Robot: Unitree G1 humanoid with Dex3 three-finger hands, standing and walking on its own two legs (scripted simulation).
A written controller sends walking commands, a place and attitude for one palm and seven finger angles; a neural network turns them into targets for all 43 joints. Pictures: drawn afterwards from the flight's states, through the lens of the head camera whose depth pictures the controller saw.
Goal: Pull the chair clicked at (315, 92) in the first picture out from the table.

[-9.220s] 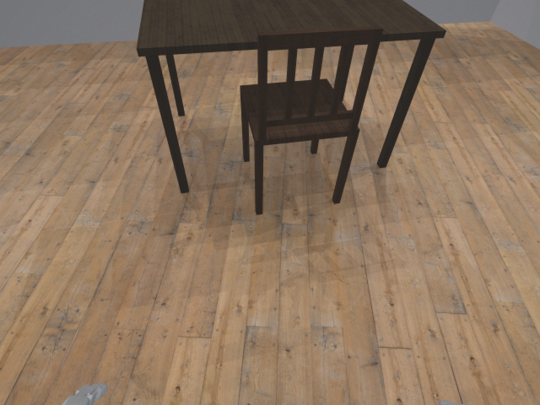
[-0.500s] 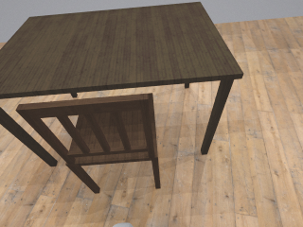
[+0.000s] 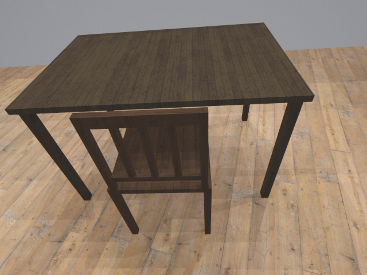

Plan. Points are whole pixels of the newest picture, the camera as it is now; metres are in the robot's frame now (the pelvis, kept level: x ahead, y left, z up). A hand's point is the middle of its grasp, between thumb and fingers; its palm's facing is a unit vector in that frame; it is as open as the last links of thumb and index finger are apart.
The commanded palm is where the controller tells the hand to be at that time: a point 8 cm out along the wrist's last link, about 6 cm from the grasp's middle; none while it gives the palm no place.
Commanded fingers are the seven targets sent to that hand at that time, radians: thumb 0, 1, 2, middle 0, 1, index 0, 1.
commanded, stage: come to a stop and stand still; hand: left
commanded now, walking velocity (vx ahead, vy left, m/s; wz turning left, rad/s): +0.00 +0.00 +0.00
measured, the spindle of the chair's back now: (149, 152) +0.52 +0.19 -0.09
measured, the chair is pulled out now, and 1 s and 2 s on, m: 0.00 0.00 0.00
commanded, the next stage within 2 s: look again from close up in 0.50 s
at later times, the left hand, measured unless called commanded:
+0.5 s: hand out of the picture -0.08 +0.21 -0.16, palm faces +0.06 -0.98 -0.21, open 7.3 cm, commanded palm none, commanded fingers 0.00 0.90 0.90 -0.20 -0.30 -0.20 -0.30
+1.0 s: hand out of the picture -0.13 +0.19 -0.16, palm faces +0.04 -0.98 -0.17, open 7.3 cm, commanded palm none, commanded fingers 0.00 0.90 0.90 -0.20 -0.30 -0.20 -0.30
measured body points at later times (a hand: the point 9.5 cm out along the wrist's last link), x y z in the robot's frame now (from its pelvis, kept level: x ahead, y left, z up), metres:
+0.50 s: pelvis -0.10 +0.03 +0.01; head -0.11 +0.02 +0.46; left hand -0.08 +0.26 -0.14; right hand -0.15 -0.19 -0.16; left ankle -0.05 +0.13 -0.73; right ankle -0.06 -0.07 -0.71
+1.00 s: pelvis -0.12 +0.03 +0.01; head -0.12 +0.03 +0.46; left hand -0.13 +0.24 -0.15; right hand -0.13 -0.19 -0.15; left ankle -0.05 +0.13 -0.73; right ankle -0.10 -0.07 -0.73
